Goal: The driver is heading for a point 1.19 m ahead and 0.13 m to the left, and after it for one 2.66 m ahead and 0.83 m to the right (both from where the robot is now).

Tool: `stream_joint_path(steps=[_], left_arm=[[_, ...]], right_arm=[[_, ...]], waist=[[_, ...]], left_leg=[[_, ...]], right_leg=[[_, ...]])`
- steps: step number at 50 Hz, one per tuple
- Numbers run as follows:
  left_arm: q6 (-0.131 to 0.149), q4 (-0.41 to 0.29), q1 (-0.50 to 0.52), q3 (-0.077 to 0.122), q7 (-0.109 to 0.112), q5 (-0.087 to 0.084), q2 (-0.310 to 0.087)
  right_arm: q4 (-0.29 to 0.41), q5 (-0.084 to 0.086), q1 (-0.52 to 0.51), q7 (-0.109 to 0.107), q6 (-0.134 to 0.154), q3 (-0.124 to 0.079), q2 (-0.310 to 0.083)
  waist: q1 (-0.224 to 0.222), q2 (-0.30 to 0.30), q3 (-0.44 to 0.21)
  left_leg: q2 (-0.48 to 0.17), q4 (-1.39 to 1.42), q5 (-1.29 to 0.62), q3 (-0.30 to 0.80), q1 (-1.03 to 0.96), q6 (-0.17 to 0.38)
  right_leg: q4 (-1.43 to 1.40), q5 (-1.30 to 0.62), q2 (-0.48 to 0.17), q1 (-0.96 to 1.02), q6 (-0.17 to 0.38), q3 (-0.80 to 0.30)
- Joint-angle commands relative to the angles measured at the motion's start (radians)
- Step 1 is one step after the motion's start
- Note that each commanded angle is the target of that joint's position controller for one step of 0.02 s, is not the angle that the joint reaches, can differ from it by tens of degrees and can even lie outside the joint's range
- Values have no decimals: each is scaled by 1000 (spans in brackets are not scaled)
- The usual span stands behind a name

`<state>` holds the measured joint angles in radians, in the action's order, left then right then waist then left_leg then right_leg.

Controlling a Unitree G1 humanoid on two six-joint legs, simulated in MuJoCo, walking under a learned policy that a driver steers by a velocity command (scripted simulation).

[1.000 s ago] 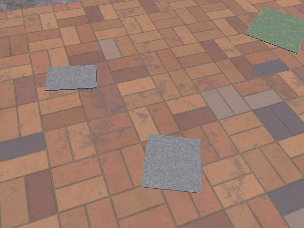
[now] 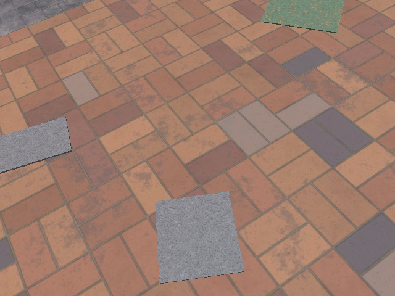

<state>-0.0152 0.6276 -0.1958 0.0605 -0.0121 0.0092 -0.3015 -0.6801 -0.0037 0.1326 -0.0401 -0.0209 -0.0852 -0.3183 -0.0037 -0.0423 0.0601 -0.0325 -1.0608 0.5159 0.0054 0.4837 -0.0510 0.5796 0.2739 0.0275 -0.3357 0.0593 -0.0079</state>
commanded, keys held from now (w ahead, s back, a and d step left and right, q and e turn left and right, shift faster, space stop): e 0.14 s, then no key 0.10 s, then w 0.06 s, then w+q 0.12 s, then q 0.52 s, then w+q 0.06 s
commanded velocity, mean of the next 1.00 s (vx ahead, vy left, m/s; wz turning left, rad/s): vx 0.09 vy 0.00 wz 0.07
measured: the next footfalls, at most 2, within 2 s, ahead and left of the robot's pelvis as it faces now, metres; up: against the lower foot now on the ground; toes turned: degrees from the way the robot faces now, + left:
left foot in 0.42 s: +0.06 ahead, +0.13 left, +0.00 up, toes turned -9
right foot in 0.80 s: +0.21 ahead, -0.11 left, +0.00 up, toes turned +8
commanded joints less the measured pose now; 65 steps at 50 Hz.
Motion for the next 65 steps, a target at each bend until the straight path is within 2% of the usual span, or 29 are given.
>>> stream_joint_path(steps=[1, 3, 8, 12, 16, 20, 21, 22, 23, 24, 25, 27, 30, 33, 36, 39, 40, 41, 42, 43, 44, 45, 47, 49, 52, 55, 60, 63, 65], left_arm=[[21, -77, 41, 40, 19, -20, -164], [14, -81, 36, 35, 28, -12, -157], [1, -79, 10, 41, 46, -15, -169], [-5, -77, 18, 36, 42, -5, -161], [-3, -53, -4, 23, 28, -9, -145], [15, -29, -5, 8, 21, -8, -130], [25, -31, 7, -2, 20, -3, -101], [38, -46, 32, -21, 20, 11, -40], [57, -95, 68, -9, 26, 6, -64], [71, -102, 130, 8, 36, -1, -125], [78, -98, 127, 18, 34, -8, -143], [71, -78, 107, 20, 27, 0, -118], [59, -69, 132, 7, 17, -6, -55], [52, -68, 163, 3, 10, -14, -35], [53, -69, 172, 14, 2, -21, -58], [67, -47, 97, 38, 6, -16, -95], [72, -49, 56, 51, 16, -2, -139], [67, -61, -13, 62, 30, 14, -208], [57, -32, -16, 60, 19, 31, -207], [58, -52, 26, 42, 15, 15, -140], [58, -57, 69, 29, 16, 10, -92], [55, -61, 107, 26, 16, 10, -89], [50, -49, 128, 25, 25, 9, -98], [46, -27, 85, 27, 37, 6, -93], [53, -4, 29, 38, 44, -7, -126], [68, 10, 17, 51, 37, -13, -158], [83, 36, 10, 64, 8, -30, -194], [77, 64, 4, 61, -14, -50, -198], [74, 80, -3, 38, -23, -44, -143]], right_arm=[[74, -9, -27, -13, 13, -33, -110], [61, -3, -2, -5, 16, -28, -86], [63, 4, -42, 0, 19, -15, -60], [57, 9, -46, 10, 23, -9, -55], [58, 20, -35, 33, 45, -3, -57], [16, 28, 41, 54, 86, 12, -28], [4, 23, 89, 52, 95, 12, -38], [-3, 12, 146, 46, 99, 9, -80], [-9, -6, 158, 51, 98, -17, -188], [-2, -6, 164, 51, 100, -11, -151], [-4, 0, 161, 45, 100, -2, -126], [3, 22, 151, 35, 89, -7, -136], [13, 23, 144, 10, 51, -13, -143], [24, 30, 153, -6, 13, -24, -155], [42, 35, 142, -10, -8, -31, -164], [75, 41, 72, -10, -2, -26, -147], [84, 29, 87, -9, 6, -14, -109], [97, -8, 131, -6, 12, 9, -34], [100, 13, 230, -7, 9, 1, -60], [62, 18, 270, -9, 2, -25, -142], [49, 27, 219, -8, -7, -38, -176], [38, 29, 207, -11, -19, -42, -169], [56, 26, 169, -8, -34, -37, -137], [78, 32, 145, 3, -33, -24, -100], [128, 24, 54, 22, -16, -13, -92], [146, 19, 22, 39, 3, -3, -75], [153, 25, 8, 59, 18, 12, -56], [138, 24, 53, 63, 26, 14, -50], [79, 23, 190, 56, 27, -3, -76]], waist=[[7, 154, -130], [14, 157, -161], [-13, 163, -156], [-31, 186, -139], [-48, 212, -110], [-4, 158, -66], [14, 132, -74], [21, -3, -85], [-2, -190, -26], [42, -168, 32], [34, -133, 25], [26, -90, -21], [27, -83, -69], [40, -101, -85], [39, -122, -93], [-25, -121, -110], [-32, -73, -164], [-30, 155, -270], [32, 373, -290], [36, 248, -219], [28, 169, -158], [39, 123, -136], [32, 151, -108], [7, 186, -117], [-38, 182, -97], [-46, 151, -86], [-44, 146, -48], [-5, 127, -51], [59, 84, -83]], left_leg=[[-4, -122, -96, 75, 158, -5], [20, -118, -155, 67, 122, -19], [35, 104, -190, 81, 118, -44], [28, 231, -163, 68, 3, -39], [33, 365, -118, 22, -88, -3], [55, 620, -226, -16, -295, 84], [8, 643, -213, 53, -373, 114], [-135, 712, -257, 240, -455, 167], [-273, 804, -247, 517, -442, 295], [-323, 838, -345, 613, -443, 357], [-306, 811, -468, 561, -479, 347], [-234, 762, -683, 436, -549, 301], [-146, 725, -901, 300, -498, 260], [-114, 698, -876, 281, -415, 237], [-114, 665, -793, 338, -373, 218], [-80, 589, -649, 398, -336, 163], [-34, 495, -562, 374, -272, 122], [71, 237, -160, 260, -125, 66], [147, 34, 235, 180, 29, 20], [79, -103, 191, 196, 57, -11], [54, -154, 113, 169, 77, -27], [38, -155, 55, 150, 67, -39], [23, -173, -42, 103, 42, -56], [5, -100, -109, 58, 68, -52], [-35, 14, -136, 50, 142, -31], [-61, 118, -165, 35, 135, -4], [-61, 310, -173, -25, -3, 47], [-24, 477, -217, -68, -157, 86], [39, 569, -237, -103, -411, 117]], right_leg=[[-233, -434, -252, 196, 167, -325], [-231, -462, -226, 201, 169, -303], [-225, -348, -213, 259, 170, -349], [-221, -266, -208, 188, 176, -375], [-292, 215, -195, 130, 182, -442], [-255, 333, -162, 27, 134, -403], [-188, 310, -135, -25, 101, -363], [35, 217, -54, -112, 39, -228], [163, 209, 61, -269, -28, -39], [267, 312, 21, -348, -66, -58], [342, 301, -1, -381, -83, -71], [374, 225, -20, -396, -114, -64], [289, 104, 4, -281, -141, -26], [173, 12, 35, -164, -140, -9], [53, -24, 53, -71, -128, -24], [-191, -210, 35, 98, -91, -38], [-213, -330, -65, 248, -49, -99], [-176, -659, -298, 452, 42, -310], [-219, -673, -464, 440, 198, -585], [-236, -565, -442, 370, 214, -535], [-223, -509, -374, 310, 176, -385], [-234, -447, -318, 263, 149, -293], [-265, -445, -274, 184, 159, -188], [-335, -147, -258, 202, 167, -151], [-409, 101, -316, 266, 183, -199], [-435, 130, -342, 277, 176, -165], [-443, 105, -329, 200, 153, -51], [-386, 117, -322, 156, 131, -8], [-229, 112, -266, 21, 83, 70]])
